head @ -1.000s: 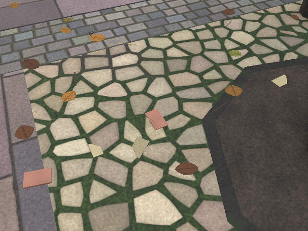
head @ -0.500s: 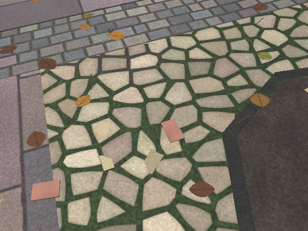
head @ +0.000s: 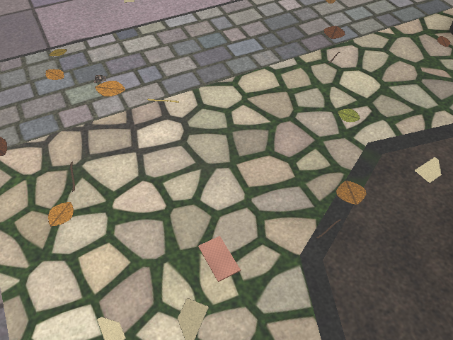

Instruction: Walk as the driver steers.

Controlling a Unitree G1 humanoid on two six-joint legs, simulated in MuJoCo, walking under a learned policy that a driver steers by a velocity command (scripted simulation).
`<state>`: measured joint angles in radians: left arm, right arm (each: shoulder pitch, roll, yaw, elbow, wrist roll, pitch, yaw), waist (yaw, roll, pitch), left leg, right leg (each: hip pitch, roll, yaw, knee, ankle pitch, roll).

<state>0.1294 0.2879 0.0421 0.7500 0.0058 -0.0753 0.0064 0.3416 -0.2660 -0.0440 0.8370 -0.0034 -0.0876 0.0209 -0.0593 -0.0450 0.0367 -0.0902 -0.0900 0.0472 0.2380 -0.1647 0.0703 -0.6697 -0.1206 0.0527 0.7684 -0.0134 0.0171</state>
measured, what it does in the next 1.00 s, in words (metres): walks ahead: right foot, then left foot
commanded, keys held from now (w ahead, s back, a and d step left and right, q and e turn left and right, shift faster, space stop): no key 0.56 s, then w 0.44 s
